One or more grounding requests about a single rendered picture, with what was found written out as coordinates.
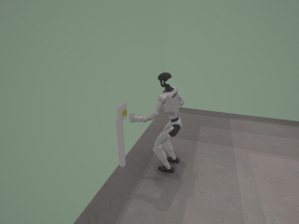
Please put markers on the left robot forearm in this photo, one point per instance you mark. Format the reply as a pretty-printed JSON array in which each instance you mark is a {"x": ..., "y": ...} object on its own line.
[{"x": 151, "y": 116}]

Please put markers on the left robot shin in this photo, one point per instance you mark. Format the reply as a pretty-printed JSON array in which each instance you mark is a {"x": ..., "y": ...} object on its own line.
[{"x": 161, "y": 156}]

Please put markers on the robot left foot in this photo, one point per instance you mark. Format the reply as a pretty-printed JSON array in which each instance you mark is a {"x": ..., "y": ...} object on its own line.
[{"x": 164, "y": 169}]

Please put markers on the robot right upper arm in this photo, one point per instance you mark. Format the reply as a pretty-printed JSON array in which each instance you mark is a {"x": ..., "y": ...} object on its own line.
[{"x": 180, "y": 99}]

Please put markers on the button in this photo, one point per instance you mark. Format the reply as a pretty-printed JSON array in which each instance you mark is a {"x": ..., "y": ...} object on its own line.
[{"x": 124, "y": 112}]

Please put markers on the robot left hand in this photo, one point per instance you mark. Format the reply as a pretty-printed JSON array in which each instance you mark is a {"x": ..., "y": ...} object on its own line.
[{"x": 132, "y": 117}]

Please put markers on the panel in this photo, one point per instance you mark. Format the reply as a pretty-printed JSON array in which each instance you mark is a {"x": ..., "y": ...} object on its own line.
[{"x": 120, "y": 133}]

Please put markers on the robot left upper arm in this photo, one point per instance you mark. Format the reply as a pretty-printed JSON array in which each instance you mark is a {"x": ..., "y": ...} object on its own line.
[{"x": 161, "y": 100}]

